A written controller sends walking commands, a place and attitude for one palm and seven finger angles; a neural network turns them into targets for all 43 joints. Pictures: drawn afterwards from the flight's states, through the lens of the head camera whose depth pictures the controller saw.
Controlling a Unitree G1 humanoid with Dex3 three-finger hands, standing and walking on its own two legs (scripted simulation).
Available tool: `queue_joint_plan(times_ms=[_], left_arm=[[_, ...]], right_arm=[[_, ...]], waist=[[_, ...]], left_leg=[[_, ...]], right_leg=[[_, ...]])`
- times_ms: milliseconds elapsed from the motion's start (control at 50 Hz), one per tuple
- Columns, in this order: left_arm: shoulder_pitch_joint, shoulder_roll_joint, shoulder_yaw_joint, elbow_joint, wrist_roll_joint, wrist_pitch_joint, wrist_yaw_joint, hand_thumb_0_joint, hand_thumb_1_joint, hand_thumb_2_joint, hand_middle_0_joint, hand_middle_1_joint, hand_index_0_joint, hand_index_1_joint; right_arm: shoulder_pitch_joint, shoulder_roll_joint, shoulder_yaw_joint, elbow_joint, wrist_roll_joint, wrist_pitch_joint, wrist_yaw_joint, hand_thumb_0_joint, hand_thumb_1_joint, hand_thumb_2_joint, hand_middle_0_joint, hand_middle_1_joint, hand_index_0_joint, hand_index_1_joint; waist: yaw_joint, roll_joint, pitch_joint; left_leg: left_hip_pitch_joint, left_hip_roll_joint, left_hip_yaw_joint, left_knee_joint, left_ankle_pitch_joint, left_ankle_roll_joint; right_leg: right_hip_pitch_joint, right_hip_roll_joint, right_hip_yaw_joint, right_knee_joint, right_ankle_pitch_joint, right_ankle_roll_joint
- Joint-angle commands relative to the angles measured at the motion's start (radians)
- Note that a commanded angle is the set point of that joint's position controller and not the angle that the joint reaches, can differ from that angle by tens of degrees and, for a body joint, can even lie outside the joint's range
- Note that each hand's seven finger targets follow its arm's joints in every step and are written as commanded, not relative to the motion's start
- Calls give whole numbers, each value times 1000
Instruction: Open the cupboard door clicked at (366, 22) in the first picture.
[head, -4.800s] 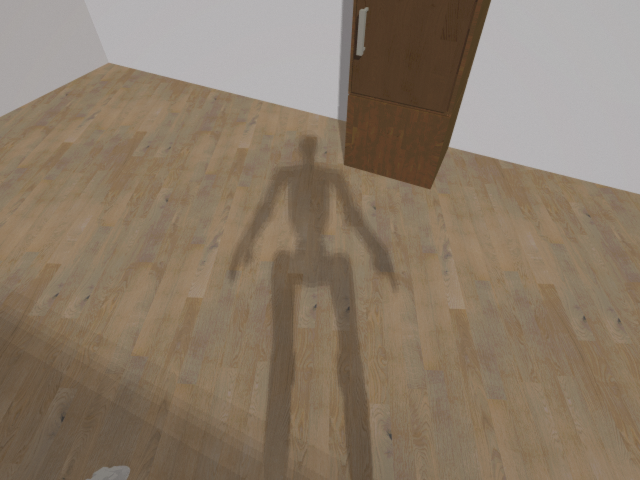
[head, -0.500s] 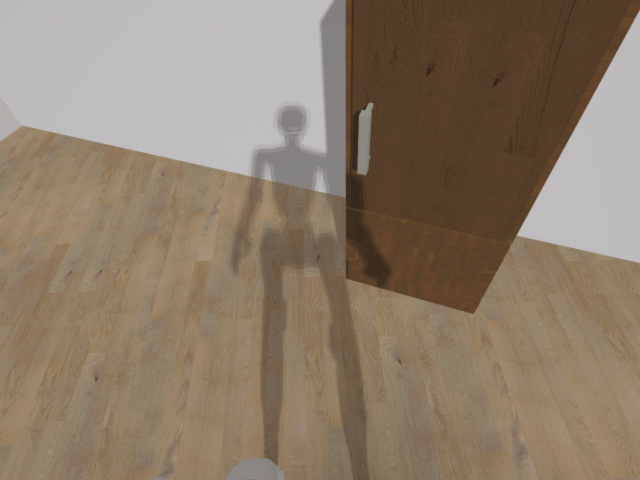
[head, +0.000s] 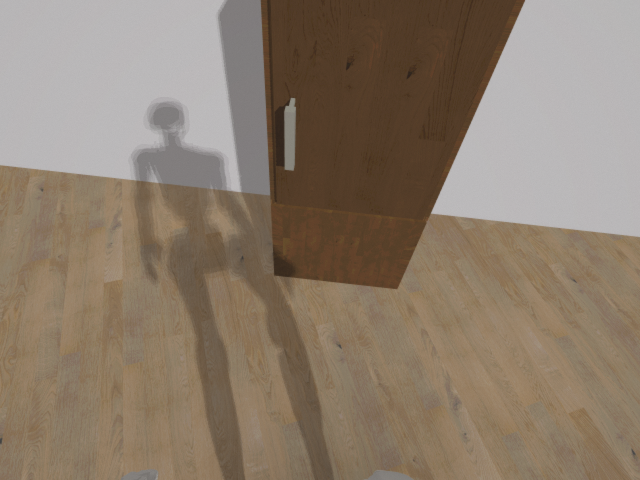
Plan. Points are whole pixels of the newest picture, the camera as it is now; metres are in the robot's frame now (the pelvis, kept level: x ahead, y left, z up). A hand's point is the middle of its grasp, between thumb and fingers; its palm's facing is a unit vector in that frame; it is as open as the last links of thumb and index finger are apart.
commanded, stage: take the last steps up to it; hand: left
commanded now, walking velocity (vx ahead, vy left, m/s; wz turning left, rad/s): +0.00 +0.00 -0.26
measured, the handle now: (291, 135) +0.81 +0.11 -0.09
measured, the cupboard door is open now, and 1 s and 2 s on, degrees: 0 0 0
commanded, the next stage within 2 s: come to a stop and stand still in 0.92 s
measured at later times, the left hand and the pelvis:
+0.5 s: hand out of the picture +0.05 +0.16 -0.18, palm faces -0.03 -0.98 -0.20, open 7.3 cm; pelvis +0.06 -0.03 -0.01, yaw -5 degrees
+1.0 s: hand (261, 360) +0.32 +0.11 -0.17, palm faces -0.10 -0.96 -0.24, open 7.3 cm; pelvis +0.22 -0.07 -0.02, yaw -7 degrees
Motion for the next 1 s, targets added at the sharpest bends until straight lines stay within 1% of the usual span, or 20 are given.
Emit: queue_joint_plan(times_ms=[0,60,120,160,180,220,260,420,500,520,540,560,580,640,700,780,880,900,940,980], left_arm=[[-84,24,-5,-85,-3,-24,5,0,900,900,-200,-300,-200,-300],[-51,17,-8,-63,-4,-35,10,0,900,900,-200,-300,-200,-300],[60,51,-2,-12,3,-55,8,0,900,900,-200,-300,-200,-300],[187,193,25,39,5,-68,25,0,900,900,-200,-300,-200,-300],[239,173,30,53,-3,-75,37,0,900,900,-200,-300,-200,-300],[158,113,12,49,1,-83,40,0,900,900,-200,-300,-200,-300],[104,85,1,39,3,-100,37,0,900,900,-200,-300,-200,-300],[194,94,-3,121,8,-126,33,0,900,900,-200,-300,-200,-300],[187,77,-4,145,-2,-118,28,0,900,900,-200,-300,-200,-300],[194,40,-9,139,-4,-116,25,0,900,900,-200,-300,-200,-300],[204,-16,-19,115,-12,-115,17,0,900,900,-200,-300,-200,-300],[158,-2,-20,82,-1,-117,19,0,900,900,-200,-300,-200,-300],[110,3,-19,74,4,-109,21,0,900,900,-200,-300,-200,-300],[114,-28,-13,98,12,-103,3,0,900,900,-200,-300,-200,-300],[166,-63,-17,111,8,-87,2,0,900,900,-200,-300,-200,-300],[81,-67,-19,76,6,-87,4,0,900,900,-200,-300,-200,-300],[138,-42,-10,91,10,-101,6,0,900,900,-200,-300,-200,-300],[204,-8,0,117,13,-109,11,0,900,900,-200,-300,-200,-300],[378,158,27,151,8,-123,27,0,900,900,-200,-300,-200,-300],[274,108,15,135,-1,-124,38,0,900,900,-200,-300,-200,-300]], right_arm=[[87,-217,-60,-15,2,-14,-12,0,-900,-900,200,300,200,300],[93,-221,-64,6,1,-12,-9,0,-900,-900,200,300,200,300],[80,-197,-59,19,10,-15,-3,0,-900,-900,200,300,200,300],[-17,-95,-26,-41,15,-16,7,0,-900,-900,200,300,200,300],[-82,-135,-30,-55,7,-4,5,0,-900,-900,200,300,200,300],[-81,-124,-40,-23,3,-11,17,0,-900,-900,200,300,200,300],[-17,-101,-39,15,-3,-12,27,0,-900,-900,200,300,200,300],[-74,-65,-33,4,8,-36,45,0,-900,-900,200,300,200,300],[56,-86,-35,60,7,-57,33,0,-900,-900,200,300,200,300],[171,-135,-47,96,2,-67,22,0,-900,-900,200,300,200,300],[283,-242,-71,122,-12,-71,13,0,-900,-900,200,300,200,300],[328,-268,-72,129,-8,-60,12,0,-900,-900,200,300,200,300],[274,-245,-67,119,-2,-57,4,0,-900,-900,200,300,200,300],[128,-121,-34,85,0,-74,-2,0,-900,-900,200,300,200,300],[107,-111,-34,91,5,-85,-3,0,-900,-900,200,300,200,300],[140,-110,-40,115,4,-77,1,0,-900,-900,200,300,200,300],[120,-112,-50,129,2,-55,7,0,-900,-900,200,300,200,300],[124,-87,-45,134,5,-56,10,0,-900,-900,200,300,200,300],[119,-15,-24,85,18,-55,18,0,-900,-900,200,300,200,300],[72,-54,-38,88,14,-43,16,0,-900,-900,200,300,200,300]], waist=[[-48,216,-77],[-41,226,-111],[16,127,-146],[89,-266,-106],[125,-296,-87],[65,-124,33],[14,-99,23],[27,-111,36],[-39,-48,11],[-84,86,-47],[-112,326,-100],[-123,337,-103],[-109,273,-45],[-30,111,56],[6,128,6],[-11,129,30],[33,107,-2],[65,38,-19],[118,-326,-115],[83,-244,-62]], left_leg=[[146,244,-140,-75,671,120],[158,248,-138,-41,647,106],[4,203,-90,70,285,27],[-456,23,31,422,-371,-71],[-470,43,-76,532,-345,-58],[-506,67,-108,621,-206,-54],[-428,68,-78,582,-111,-73],[-301,45,-32,282,-41,-67],[22,-7,28,51,70,-48],[193,59,-73,-20,27,-19],[305,306,-390,-136,-51,76],[245,406,-552,-263,-189,138],[147,419,-570,-297,-285,156],[-32,305,-331,-314,-121,112],[-31,237,-164,-292,101,109],[-23,227,-124,-280,149,124],[-82,193,-79,-111,62,72],[-151,144,-38,-1,9,38],[-408,-23,22,501,-349,-20],[-430,31,-107,697,-238,-10]], right_leg=[[-2,0,-50,-144,-16,-5],[77,10,-68,-283,19,-25],[352,-14,-61,-576,219,-59],[574,-369,361,-685,290,-232],[479,-368,406,-711,238,-274],[379,-313,329,-734,91,-281],[306,-254,199,-728,175,-239],[281,-243,162,-721,250,-234],[158,-168,89,-565,246,-173],[72,-106,44,-366,269,-141],[-93,7,-83,-84,25,-87],[-151,29,-46,114,-158,-91],[-197,-24,0,243,-122,-98],[-160,-99,11,219,68,-81],[-74,-100,-32,58,123,-55],[-36,-94,-70,-152,153,-44],[210,-32,-134,-399,256,-53],[336,-47,-101,-458,261,-63],[525,-403,391,-684,214,-206],[383,-401,393,-761,109,-244]])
